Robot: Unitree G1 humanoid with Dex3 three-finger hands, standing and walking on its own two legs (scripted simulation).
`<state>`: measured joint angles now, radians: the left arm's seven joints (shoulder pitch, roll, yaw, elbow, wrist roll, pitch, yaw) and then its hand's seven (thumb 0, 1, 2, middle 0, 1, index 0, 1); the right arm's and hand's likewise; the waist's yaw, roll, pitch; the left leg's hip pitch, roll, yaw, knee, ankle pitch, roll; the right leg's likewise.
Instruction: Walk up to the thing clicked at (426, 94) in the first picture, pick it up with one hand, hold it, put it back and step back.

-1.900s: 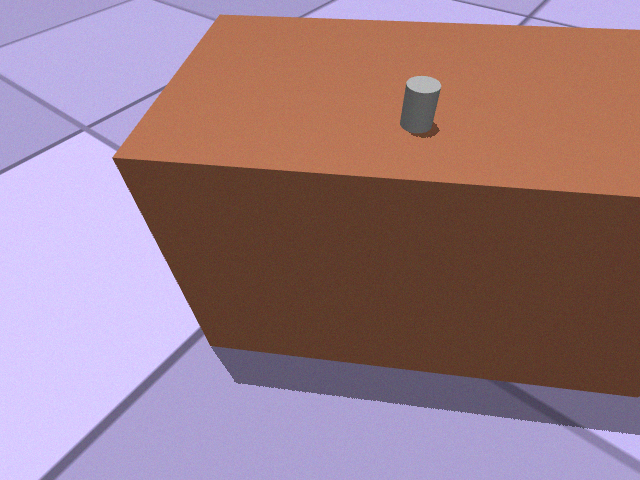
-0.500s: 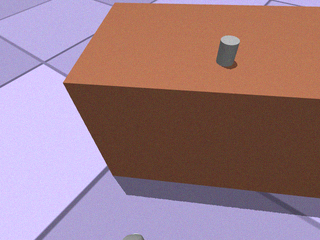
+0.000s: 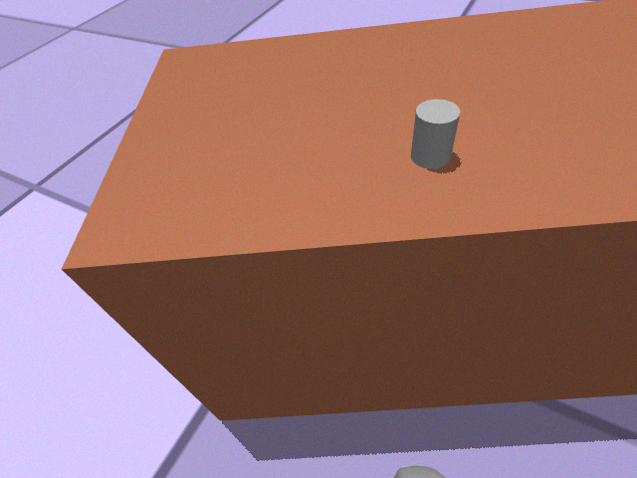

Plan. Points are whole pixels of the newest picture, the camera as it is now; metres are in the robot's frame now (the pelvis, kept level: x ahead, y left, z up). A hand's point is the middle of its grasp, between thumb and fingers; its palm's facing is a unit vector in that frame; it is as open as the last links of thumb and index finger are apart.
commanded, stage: walk up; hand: right
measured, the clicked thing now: (433, 134) +0.57 -0.19 +0.09
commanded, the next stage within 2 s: stand in 1.80 s
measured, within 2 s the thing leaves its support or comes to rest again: neither
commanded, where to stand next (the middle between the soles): +0.10 +0.03 m, yaw -2 degrees
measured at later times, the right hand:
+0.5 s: hand (505, 460) +0.15 -0.22 -0.13, palm faces +0.03 +0.91 -0.42, open 7.4 cm
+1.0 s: hand out of the picture +0.09 -0.22 -0.14, palm faces +0.07 +0.94 -0.34, open 7.4 cm
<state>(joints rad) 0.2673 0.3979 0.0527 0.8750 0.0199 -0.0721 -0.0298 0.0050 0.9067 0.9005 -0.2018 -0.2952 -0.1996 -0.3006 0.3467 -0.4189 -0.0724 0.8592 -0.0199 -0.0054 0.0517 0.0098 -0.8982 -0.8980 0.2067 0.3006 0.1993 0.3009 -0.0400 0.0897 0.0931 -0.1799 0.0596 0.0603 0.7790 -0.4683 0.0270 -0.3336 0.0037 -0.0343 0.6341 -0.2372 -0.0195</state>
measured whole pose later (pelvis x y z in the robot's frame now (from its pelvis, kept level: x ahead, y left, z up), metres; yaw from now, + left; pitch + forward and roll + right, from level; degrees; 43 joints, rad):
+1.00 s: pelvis +0.06 +0.04 +0.01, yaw -5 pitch -3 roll +0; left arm 0.11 0.36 0.02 1.00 0.00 0.01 -0.02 0.01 0.91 0.90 -0.20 -0.30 -0.20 -0.30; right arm 0.19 -0.37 0.00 1.06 -0.01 -0.02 0.02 0.01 -0.90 -0.90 0.21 0.30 0.20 0.30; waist -0.02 0.01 0.06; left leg -0.30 0.04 -0.01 0.53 -0.19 -0.03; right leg -0.18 -0.02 -0.02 0.56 -0.34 0.01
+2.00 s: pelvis +0.08 +0.04 +0.02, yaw -3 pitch -2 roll +0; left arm 0.11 0.35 0.02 1.13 0.01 0.00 -0.01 0.01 0.91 0.90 -0.20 -0.30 -0.20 -0.30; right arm 0.07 -0.35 0.00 1.12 -0.01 -0.01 0.01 0.01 -0.90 -0.90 0.21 0.30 0.20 0.30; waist 0.01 0.01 0.05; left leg -0.21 0.03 -0.03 0.37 -0.13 -0.03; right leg -0.05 -0.03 -0.05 0.34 -0.26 0.02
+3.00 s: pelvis +0.09 +0.04 +0.03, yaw -5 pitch -2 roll +0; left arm 0.13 0.36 0.00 1.11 0.01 0.00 0.00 0.01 0.91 0.90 -0.20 -0.30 -0.20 -0.30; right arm 0.09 -0.35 0.00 1.13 -0.01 -0.01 0.01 0.01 -0.90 -0.90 0.21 0.30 0.20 0.30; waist 0.00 0.00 0.05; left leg -0.18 0.03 -0.01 0.35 -0.13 -0.03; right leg -0.03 -0.03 -0.03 0.32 -0.25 0.02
